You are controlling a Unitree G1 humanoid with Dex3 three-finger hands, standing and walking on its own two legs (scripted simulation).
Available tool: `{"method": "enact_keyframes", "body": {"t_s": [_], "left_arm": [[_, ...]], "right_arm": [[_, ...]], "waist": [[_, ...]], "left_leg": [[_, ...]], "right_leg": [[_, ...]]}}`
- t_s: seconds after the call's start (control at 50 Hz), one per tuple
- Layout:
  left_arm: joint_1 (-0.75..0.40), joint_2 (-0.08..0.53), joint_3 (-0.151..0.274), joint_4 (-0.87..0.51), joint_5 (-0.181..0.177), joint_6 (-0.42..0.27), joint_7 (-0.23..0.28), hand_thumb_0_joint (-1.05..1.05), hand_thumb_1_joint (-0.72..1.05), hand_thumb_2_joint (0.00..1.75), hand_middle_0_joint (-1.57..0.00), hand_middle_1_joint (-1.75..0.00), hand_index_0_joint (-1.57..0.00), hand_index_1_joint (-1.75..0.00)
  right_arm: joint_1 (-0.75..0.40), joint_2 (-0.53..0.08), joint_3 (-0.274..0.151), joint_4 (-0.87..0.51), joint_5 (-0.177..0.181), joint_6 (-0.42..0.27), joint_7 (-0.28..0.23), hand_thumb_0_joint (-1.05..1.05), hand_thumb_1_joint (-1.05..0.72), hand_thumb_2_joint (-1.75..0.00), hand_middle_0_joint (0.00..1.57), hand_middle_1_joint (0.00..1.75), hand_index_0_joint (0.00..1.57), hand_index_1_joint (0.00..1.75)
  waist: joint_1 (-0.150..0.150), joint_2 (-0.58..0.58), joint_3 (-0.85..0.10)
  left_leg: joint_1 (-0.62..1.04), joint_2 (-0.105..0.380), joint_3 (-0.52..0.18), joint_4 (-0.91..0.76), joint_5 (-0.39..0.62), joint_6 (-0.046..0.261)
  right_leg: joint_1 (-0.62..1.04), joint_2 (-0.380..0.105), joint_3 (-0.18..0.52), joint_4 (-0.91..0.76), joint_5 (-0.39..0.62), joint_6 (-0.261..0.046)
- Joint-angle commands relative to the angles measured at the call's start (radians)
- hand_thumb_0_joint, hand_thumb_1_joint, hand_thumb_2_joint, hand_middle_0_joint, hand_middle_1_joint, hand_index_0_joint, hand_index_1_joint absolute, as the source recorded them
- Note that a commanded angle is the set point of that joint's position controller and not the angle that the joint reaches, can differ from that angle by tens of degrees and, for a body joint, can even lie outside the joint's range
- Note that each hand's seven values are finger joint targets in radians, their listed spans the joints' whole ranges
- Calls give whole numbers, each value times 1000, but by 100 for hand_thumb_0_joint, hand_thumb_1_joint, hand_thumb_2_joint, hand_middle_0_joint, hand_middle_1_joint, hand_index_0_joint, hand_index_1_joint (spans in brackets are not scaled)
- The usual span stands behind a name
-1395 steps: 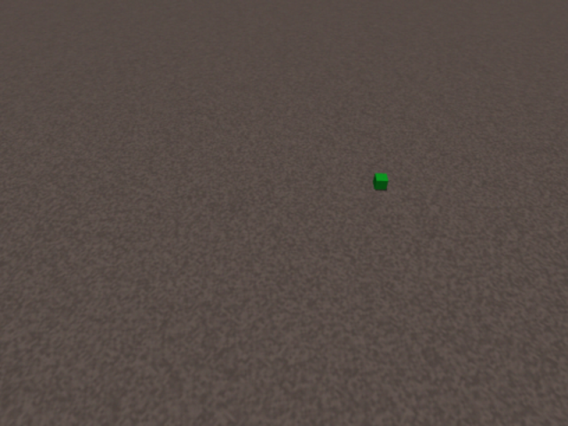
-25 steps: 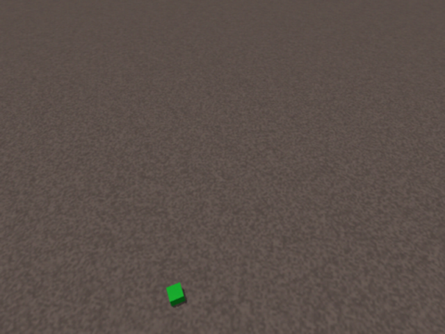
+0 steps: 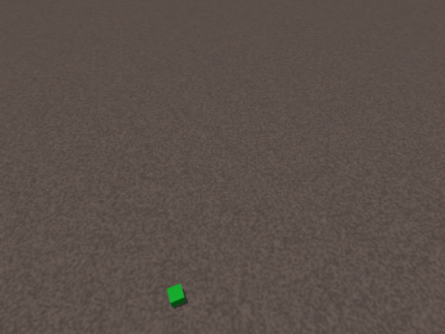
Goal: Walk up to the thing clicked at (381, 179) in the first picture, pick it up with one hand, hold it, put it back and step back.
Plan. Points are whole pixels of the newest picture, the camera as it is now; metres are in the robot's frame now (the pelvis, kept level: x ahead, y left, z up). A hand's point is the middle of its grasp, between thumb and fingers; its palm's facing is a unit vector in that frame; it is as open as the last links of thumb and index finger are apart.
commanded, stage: rise first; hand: left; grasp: from above
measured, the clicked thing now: (176, 295) +0.44 +0.22 -0.75
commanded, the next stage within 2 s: none
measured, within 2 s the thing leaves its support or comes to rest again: neither
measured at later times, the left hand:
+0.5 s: hand out of the picture +0.14 +0.26 -0.20, palm faces -0.08 -0.91 -0.41, open 12.7 cm
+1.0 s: hand out of the picture +0.12 +0.28 -0.28, palm faces -0.26 -0.77 -0.58, open 13.7 cm
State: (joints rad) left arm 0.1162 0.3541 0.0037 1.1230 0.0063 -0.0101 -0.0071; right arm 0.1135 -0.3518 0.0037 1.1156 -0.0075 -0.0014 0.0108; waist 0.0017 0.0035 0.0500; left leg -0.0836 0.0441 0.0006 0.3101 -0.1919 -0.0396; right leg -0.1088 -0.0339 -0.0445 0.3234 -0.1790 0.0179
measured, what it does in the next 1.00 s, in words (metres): lowers itself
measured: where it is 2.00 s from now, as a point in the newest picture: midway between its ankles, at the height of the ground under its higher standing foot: outside the picture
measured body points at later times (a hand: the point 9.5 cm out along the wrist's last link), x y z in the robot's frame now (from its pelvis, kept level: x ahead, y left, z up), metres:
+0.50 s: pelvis -0.01 +0.01 -0.05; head +0.06 +0.02 +0.40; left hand +0.14 +0.31 -0.17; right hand +0.10 -0.25 -0.15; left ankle -0.01 +0.14 -0.75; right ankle +0.00 -0.13 -0.75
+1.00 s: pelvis -0.03 +0.02 -0.13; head +0.09 +0.03 +0.30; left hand +0.14 +0.31 -0.24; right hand +0.16 -0.23 -0.22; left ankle -0.01 +0.14 -0.75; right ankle +0.00 -0.13 -0.75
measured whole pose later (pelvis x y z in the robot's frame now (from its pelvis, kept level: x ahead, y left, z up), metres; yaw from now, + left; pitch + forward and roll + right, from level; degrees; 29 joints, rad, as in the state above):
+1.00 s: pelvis -0.03 +0.02 -0.13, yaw +0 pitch +23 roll -2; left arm 0.17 0.31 0.10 0.51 0.39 0.20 0.10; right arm 0.16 -0.23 -0.02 0.55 0.00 -0.18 -0.01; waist -0.02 0.00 -0.15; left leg -1.12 0.04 -0.04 1.33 -0.60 -0.02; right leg -1.12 -0.05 -0.03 1.28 -0.55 0.03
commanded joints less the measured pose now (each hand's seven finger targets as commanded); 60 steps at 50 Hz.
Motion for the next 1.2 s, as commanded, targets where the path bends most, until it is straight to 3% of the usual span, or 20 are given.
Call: {"method": "enact_keyframes", "body": {"t_s": [0.0, 0.02, 0.04, 0.06, 0.08, 0.12, 0.14, 0.18, 0.24, 0.32, 0.36, 0.5, 0.54, 0.62, 0.64, 0.76, 0.88, 1.04, 1.16, 1.18], "left_arm": [[-33, 216, 39, -53, 4, -20, 14, 0, 84, 94, -20, -38, -19, -38], [-384, 45, 45, -404, -46, -110, 26, 0, 76, 95, -23, -46, -19, -46], [-483, 101, 64, -340, -41, -100, 35, 0, 68, 92, -25, -54, -21, -54], [-282, 194, 122, -154, -17, -59, 39, 0, 60, 91, -23, -62, -21, -62], [-239, 219, 145, -85, 6, -39, 28, 0, 52, 88, -23, -67, -22, -68], [-307, 248, 179, -132, 48, -51, 7, 0, 36, 85, -21, -79, -22, -77], [-174, 229, 192, -69, 72, -34, 3, 0, 28, 83, -21, -85, -24, -82], [-94, 205, 206, -123, 100, -14, -3, 0, 12, 85, -19, -90, -22, -87], [-80, 167, 198, -206, 127, 47, 18, 0, -12, 85, -19, -93, -20, -91], [-131, 145, 183, -294, 148, 119, 43, 0, -44, 87, -22, -93, -21, -93], [-101, 126, 182, -314, 161, 131, 49, 0, -48, 86, -24, -93, -24, -94], [-30, 118, 194, -518, 223, 115, 66, 0, -51, 87, -26, -92, -24, -93], [3, 119, 195, -569, 244, 127, 72, 0, -51, 86, -27, -90, -25, -92], [73, 101, 190, -670, 267, 157, 80, 0, -49, 84, -27, -91, -26, -92], [79, 92, 181, -686, 272, 166, 82, 0, -47, 82, -27, -92, -26, -93], [166, 82, 172, -800, 301, 211, 98, 0, -48, 83, -24, -95, -24, -95], [59, 101, 157, -784, 359, 209, 117, 0, -48, 85, -20, -99, -21, -98], [-179, 125, 112, -644, 556, 112, 200, 0, -39, 83, -20, -96, -21, -95], [-374, 192, 132, -523, 704, 118, 337, 0, -38, 85, -21, -95, -22, -94], [-432, 183, 116, -502, 728, 123, 357, 0, -39, 86, -21, -95, -21, -94]], "right_arm": [[-36, -219, -40, -53, -2, -23, -18, 0, -92, -91, 20, 30, 20, 30], [-19, -44, 0, -332, 62, -73, -39, 0, -100, -93, 20, 30, 20, 30], [24, -69, -6, -272, 63, -71, -49, 0, -99, -92, 20, 30, 20, 30], [72, -109, -28, -280, 67, -56, -59, 0, -100, -92, 20, 30, 20, 30], [81, -104, -39, -291, 59, -50, -60, 0, -96, -91, 20, 30, 20, 30], [94, -96, -66, -346, 38, -62, -60, 0, -95, -91, 20, 30, 20, 30], [118, -92, -77, -351, 29, -66, -57, 0, -98, -92, 20, 30, 20, 30], [131, -87, -91, -404, 21, -73, -46, 0, -95, -91, 20, 30, 20, 30], [123, -74, -95, -473, 29, -76, -43, 0, -91, -90, 20, 30, 20, 30], [91, -60, -92, -539, 28, -91, -33, 0, -92, -90, 20, 30, 20, 30], [105, -56, -93, -550, 27, -105, -28, 0, -94, -91, 20, 30, 20, 30], [132, -43, -105, -601, 15, -150, -26, 0, -95, -91, 20, 30, 20, 30], [129, -41, -107, -610, 12, -153, -30, 0, -96, -91, 20, 30, 20, 30], [118, -32, -106, -637, 9, -166, -34, 0, -97, -92, 20, 30, 20, 30], [115, -36, -107, -646, 9, -168, -34, 0, -96, -91, 20, 30, 20, 30], [103, -26, -101, -677, 11, -188, -37, 0, -96, -91, 20, 30, 20, 30], [76, -29, -91, -670, 11, -211, -44, 0, -94, -91, 20, 30, 20, 30], [43, -62, -106, -623, 10, -241, -29, 0, -88, -89, 20, 30, 20, 30], [38, -82, -111, -553, 3, -208, -17, 0, -89, -90, 20, 30, 20, 30], [43, -84, -110, -539, 1, -201, -14, 0, -89, -90, 20, 30, 20, 30]], "waist": [[1, 3, -72], [-127, 28, 4], [-92, -8, -35], [-59, -40, -24], [-46, -56, -60], [-23, -47, -177], [-7, -12, -210], [28, 39, -275], [17, 36, -293], [-3, -9, -239], [-5, -4, -237], [-13, 62, -351], [-14, 60, -378], [-14, 79, -386], [-29, 62, -385], [-28, 70, -437], [-53, 57, -426], [-55, 78, -557], [-34, 106, -709], [-45, 112, -744]], "left_leg": [[-7, 98, -66, -37, 149, 51], [-133, -51, 60, 35, 9, 49], [-128, -56, 51, 48, -8, 53], [-149, -48, 53, 64, -9, 51], [-189, -59, 50, 100, -1, 54], [-207, -57, 45, 163, 36, 54], [-238, -66, 46, 193, 62, 48], [-261, -70, 48, 231, 104, 38], [-266, -67, 41, 241, 135, 34], [-354, -57, 34, 303, 32, 38], [-401, -50, 29, 346, 5, 36], [-510, -35, 13, 521, 34, 30], [-531, -29, 2, 557, 57, 28], [-584, -25, -5, 602, -13, 28], [-598, -22, -13, 610, -29, 30], [-658, -21, -17, 702, -4, 32], [-805, -27, -18, 818, -51, 36], [-1026, -38, -33, 1023, -187, 31], [-1163, -48, -22, 1183, -134, 28], [-1170, -46, -26, 1208, -116, 25]], "right_leg": [[25, -110, 88, -47, 151, -31], [-210, 19, 28, 17, 68, -19], [-161, 17, 11, 23, 27, -15], [-160, 27, 2, 36, 4, -21], [-168, 23, 0, 55, -3, -24], [-163, 19, 6, 132, 48, -23], [-165, 15, 9, 166, 76, -26], [-163, 19, 13, 219, 102, -33], [-165, 29, 4, 221, 122, -33], [-284, 36, -3, 263, 2, -28], [-341, 41, -9, 314, -30, -31], [-482, 36, -2, 508, -10, -34], [-517, 37, -2, 544, -1, -35], [-580, 34, 2, 590, -68, -35], [-601, 37, -1, 601, -75, -32], [-667, 32, -1, 683, -64, -35], [-805, 27, 3, 790, -93, -37], [-1090, 23, 14, 1039, -197, -45], [-1232, 20, 16, 1200, -156, -52], [-1261, 19, 12, 1229, -145, -54]]}}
